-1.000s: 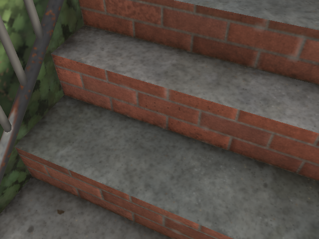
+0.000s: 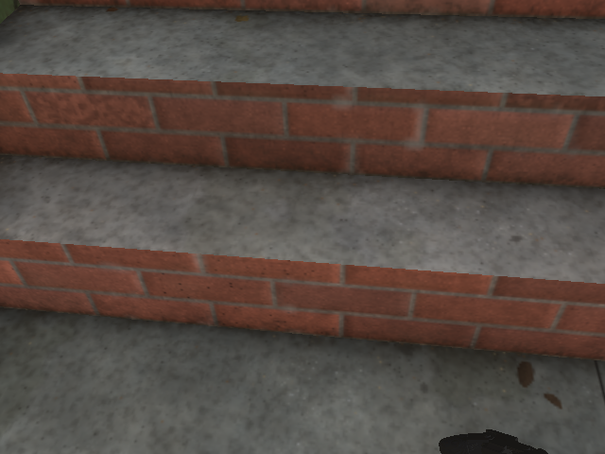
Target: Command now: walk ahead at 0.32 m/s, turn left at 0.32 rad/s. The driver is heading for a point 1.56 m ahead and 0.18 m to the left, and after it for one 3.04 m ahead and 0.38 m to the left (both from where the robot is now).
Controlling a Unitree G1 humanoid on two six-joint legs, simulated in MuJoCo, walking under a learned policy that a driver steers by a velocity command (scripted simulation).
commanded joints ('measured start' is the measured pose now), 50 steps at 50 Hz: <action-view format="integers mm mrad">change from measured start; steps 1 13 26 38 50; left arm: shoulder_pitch -378 -373 -912 -252 143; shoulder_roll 296 73 -87 -69 -110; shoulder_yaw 53 19 -55 6 -42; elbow -152 -61 -312 -11 240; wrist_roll -14 -21 -10 -29 44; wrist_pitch -49 33 52 37 -26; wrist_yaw -42 34 64 20 21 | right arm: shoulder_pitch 43 111 732 231 -367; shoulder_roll -146 -74 4 -46 -19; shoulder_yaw -52 -80 -32 -144 -13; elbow -5 321 512 289 17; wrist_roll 30 23 -41 22 -16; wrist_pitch -17 -144 -165 -113 -105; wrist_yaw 46 -5 -2 28 -53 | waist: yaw -215 30 -187 -32 22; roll -189 50 169 216 -2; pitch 15 158 207 155 103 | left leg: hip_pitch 441 525 938 17 -448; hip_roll -146 -47 35 -215 27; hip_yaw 43 -684 -616 -444 -93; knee -216 -1227 -1315 333 258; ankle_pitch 65 129 633 812 319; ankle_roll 1 76 214 171 116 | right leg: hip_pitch -141 -942 -1281 -197 101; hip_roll -167 146 93 -33 8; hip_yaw -83 43 -266 518 188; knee -140 1788 1738 271 151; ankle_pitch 510 318 0 -166 65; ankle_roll -190 -112 -56 -345 -245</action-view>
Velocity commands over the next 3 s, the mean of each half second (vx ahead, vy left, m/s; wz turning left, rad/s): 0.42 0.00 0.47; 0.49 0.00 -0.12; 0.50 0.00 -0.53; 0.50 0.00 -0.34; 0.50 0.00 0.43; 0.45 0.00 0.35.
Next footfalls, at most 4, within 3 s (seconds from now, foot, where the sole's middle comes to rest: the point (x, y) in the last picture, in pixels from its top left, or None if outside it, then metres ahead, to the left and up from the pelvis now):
0.02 left None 0.14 0.16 -0.58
0.62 right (326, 423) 0.45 0.04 -0.39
1.12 left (149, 205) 0.73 0.35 -0.19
1.64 right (293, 55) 0.91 0.11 -0.01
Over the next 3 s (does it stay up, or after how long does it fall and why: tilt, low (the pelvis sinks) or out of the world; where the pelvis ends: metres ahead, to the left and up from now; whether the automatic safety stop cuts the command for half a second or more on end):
stays up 1.45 0.19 1.17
